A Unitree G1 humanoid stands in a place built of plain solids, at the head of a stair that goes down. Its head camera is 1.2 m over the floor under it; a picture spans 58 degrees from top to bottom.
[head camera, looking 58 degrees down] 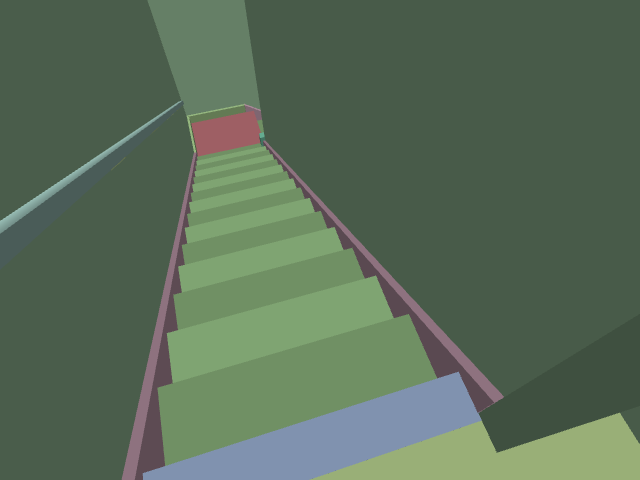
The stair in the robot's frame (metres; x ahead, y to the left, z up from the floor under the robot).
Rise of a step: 0.19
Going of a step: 0.26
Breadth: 0.85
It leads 17 degrees to the left of straight ahead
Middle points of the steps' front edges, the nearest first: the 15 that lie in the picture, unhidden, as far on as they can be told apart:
0.20 0.03 0.00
0.45 0.10 -0.19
0.70 0.18 -0.39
0.95 0.25 -0.58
1.19 0.33 -0.77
1.44 0.40 -0.96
1.69 0.48 -1.16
1.94 0.55 -1.35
2.18 0.63 -1.54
2.43 0.70 -1.73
2.68 0.78 -1.92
2.93 0.85 -2.12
3.18 0.93 -2.31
3.42 1.00 -2.50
3.67 1.08 -2.70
